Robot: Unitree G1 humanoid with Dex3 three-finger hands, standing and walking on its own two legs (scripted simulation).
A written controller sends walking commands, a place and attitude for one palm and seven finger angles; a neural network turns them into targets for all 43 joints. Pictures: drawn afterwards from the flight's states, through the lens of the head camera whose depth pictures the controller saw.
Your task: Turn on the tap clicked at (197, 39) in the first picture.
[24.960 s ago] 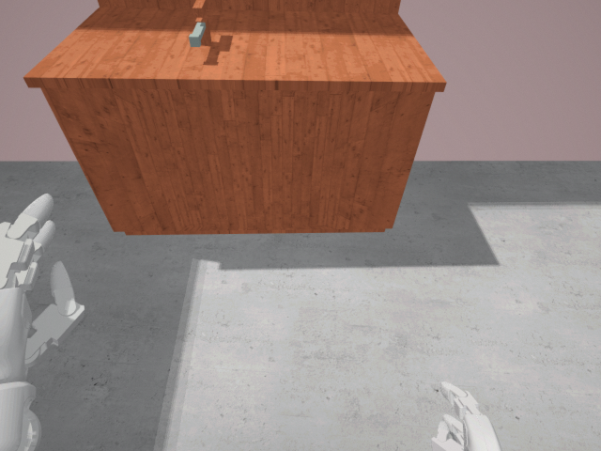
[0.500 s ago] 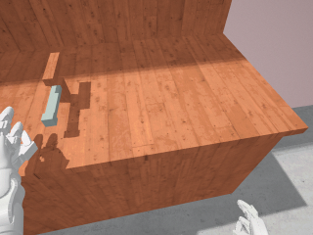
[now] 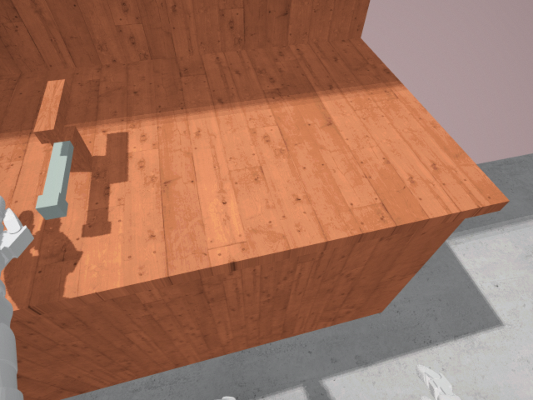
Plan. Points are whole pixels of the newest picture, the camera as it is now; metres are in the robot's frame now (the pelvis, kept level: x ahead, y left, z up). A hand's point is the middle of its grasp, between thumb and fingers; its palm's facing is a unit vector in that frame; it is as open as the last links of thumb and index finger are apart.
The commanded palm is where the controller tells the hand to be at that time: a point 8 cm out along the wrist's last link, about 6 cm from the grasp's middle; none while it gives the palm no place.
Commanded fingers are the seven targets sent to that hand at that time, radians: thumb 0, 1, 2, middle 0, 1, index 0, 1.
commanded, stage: reach beside the lever's end, fingers flat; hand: left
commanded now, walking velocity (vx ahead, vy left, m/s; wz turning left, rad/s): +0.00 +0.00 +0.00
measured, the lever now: (52, 206) +0.35 +0.34 +0.09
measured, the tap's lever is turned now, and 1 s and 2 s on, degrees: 0 0 22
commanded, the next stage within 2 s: push the lever round in 0.36 s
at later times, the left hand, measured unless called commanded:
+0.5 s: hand (27, 233) +0.31 +0.36 +0.08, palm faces +0.53 -0.84 -0.12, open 7.8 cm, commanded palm +0.26 +0.39 +0.09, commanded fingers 0.00 0.90 0.90 -0.15 -0.15 -0.15 -0.15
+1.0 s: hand (38, 234) +0.31 +0.34 +0.09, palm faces +0.53 -0.84 -0.10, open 7.8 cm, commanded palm +0.26 +0.37 +0.09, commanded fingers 0.00 0.90 0.90 -0.15 -0.15 -0.15 -0.15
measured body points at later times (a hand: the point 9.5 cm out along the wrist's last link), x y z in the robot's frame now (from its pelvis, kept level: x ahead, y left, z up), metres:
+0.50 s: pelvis +0.00 +0.00 +0.00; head +0.04 +0.01 +0.45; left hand +0.27 +0.40 +0.09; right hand +0.16 -0.25 -0.09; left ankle +0.02 +0.09 -0.71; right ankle -0.01 -0.09 -0.71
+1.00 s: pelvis +0.01 +0.00 +0.00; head +0.04 +0.01 +0.45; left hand +0.27 +0.38 +0.09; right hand +0.14 -0.25 -0.10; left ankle +0.02 +0.09 -0.71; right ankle -0.01 -0.09 -0.71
